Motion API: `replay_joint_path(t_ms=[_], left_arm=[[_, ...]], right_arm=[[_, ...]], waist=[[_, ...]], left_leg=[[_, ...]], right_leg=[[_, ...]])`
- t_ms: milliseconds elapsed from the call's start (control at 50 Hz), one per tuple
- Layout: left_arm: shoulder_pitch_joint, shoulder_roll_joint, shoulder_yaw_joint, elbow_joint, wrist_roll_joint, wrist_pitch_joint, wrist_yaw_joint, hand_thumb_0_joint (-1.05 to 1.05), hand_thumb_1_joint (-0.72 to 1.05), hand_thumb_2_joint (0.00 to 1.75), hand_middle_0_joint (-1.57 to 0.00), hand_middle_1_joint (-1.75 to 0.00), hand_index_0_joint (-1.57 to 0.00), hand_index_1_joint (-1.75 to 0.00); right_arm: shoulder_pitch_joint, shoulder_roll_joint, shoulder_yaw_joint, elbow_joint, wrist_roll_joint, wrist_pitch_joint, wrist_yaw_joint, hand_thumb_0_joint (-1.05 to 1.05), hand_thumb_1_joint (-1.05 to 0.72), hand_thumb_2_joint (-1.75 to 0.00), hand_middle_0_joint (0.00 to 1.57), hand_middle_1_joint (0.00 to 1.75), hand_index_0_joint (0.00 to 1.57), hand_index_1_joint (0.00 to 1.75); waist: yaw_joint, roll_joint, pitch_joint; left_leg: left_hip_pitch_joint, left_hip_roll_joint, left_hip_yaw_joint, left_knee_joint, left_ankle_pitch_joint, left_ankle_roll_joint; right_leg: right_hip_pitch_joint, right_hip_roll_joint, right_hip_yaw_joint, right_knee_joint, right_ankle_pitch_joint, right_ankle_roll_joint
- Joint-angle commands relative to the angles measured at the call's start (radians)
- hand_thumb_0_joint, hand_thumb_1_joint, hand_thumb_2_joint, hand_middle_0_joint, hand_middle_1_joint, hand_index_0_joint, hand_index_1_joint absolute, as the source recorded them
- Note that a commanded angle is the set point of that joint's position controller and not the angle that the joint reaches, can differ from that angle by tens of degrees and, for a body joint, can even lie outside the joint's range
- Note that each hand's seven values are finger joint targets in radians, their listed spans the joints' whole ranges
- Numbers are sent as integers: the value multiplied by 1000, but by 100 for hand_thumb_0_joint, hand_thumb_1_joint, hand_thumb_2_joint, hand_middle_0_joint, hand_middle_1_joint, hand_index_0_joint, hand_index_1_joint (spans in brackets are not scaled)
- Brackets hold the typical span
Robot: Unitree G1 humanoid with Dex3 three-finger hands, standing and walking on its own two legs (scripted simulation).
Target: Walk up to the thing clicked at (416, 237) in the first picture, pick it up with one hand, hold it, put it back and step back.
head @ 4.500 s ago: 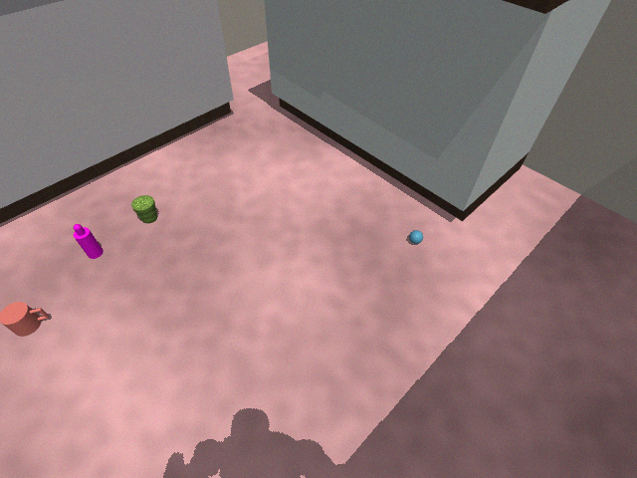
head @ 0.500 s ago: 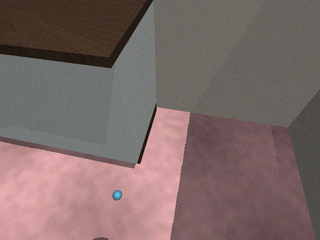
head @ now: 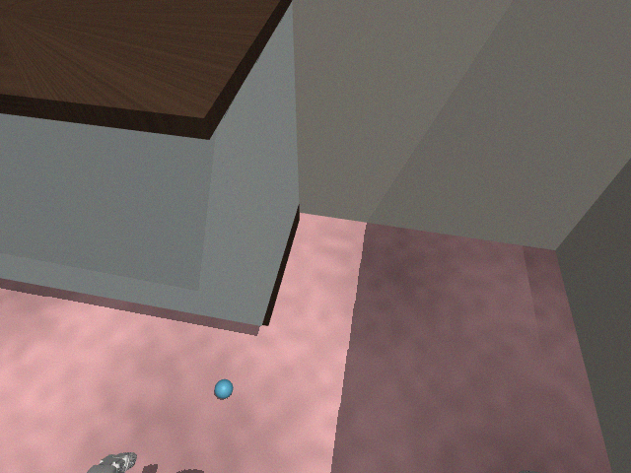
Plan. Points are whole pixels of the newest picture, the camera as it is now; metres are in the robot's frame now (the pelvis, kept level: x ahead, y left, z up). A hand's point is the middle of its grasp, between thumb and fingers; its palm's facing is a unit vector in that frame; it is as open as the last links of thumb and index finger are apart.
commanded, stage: walk up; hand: left
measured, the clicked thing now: (223, 388) +0.45 +0.29 -0.75
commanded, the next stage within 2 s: none
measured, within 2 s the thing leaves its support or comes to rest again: neither
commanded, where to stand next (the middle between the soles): +0.07 +0.00 m, yaw -1 degrees
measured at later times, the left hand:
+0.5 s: hand out of the picture +0.07 +0.25 -0.16, palm faces +0.03 -0.94 -0.33, open 7.4 cm
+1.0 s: hand out of the picture +0.09 +0.24 -0.15, palm faces +0.01 -0.93 -0.37, open 7.4 cm
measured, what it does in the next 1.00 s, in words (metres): lifts its left foot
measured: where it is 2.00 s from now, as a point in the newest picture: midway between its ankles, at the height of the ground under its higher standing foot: outside the picture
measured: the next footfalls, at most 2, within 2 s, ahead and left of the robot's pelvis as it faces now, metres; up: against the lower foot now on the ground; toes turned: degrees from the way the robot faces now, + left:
left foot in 1.18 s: +0.21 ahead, +0.12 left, +0.00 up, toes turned -1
right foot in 1.50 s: +0.05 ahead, -0.13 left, +0.00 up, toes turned +0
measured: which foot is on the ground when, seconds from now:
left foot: down 0.00-0.84, up 0.86-1.00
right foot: down 0.00-1.00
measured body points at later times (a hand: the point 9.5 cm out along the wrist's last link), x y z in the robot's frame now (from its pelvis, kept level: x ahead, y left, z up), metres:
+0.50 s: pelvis +0.00 +0.00 +0.00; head +0.01 -0.01 +0.45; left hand +0.07 +0.30 -0.13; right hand +0.06 -0.30 -0.14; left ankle -0.05 +0.14 -0.74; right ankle +0.04 -0.13 -0.74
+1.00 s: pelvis +0.07 -0.03 +0.00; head +0.11 -0.04 +0.45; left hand +0.09 +0.29 -0.12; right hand +0.13 -0.35 -0.13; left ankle +0.04 +0.11 -0.68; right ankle +0.05 -0.13 -0.74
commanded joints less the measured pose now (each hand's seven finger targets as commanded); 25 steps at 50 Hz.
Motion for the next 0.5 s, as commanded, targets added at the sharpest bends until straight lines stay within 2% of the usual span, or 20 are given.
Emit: replay_joint_path(t_ms=[0, 280, 380, 480], left_arm=[[-47, 213, 37, -64, -2, -16, 16, 0, 90, 90, -20, -30, -20, -30], [-29, 216, 44, -59, 0, -12, 10, 0, 90, 90, -20, -30, -20, -30], [-15, 214, 47, -56, 0, -11, 10, 0, 90, 90, -20, -30, -20, -30], [-16, 217, 47, -61, -1, -14, 10, 0, 90, 90, -20, -30, -20, -30]], right_arm=[[-31, -212, -39, -60, 1, -18, -11, 0, -90, -90, 20, 30, 20, 30], [-1, -213, -37, -55, -5, -19, -10, 0, -90, -90, 20, 30, 20, 30], [7, -214, -39, -53, -4, -19, -9, 0, -90, -90, 20, 30, 20, 30], [19, -209, -38, -52, -3, -18, -10, 0, -90, -90, 20, 30, 20, 30]], waist=[[1, 14, -111], [7, -2, -64], [7, -3, -59], [3, -18, -79]], left_leg=[[-113, 103, -37, -69, 201, 47], [-153, 88, -51, -87, 67, 56], [-145, 85, -55, -79, 67, 57], [-131, 82, -48, -63, 113, 56]], right_leg=[[170, -94, 83, -26, 139, -35], [138, -83, 98, -52, 3, -30], [119, -82, 101, -58, -24, -32], [131, -89, 105, -53, 23, -33]])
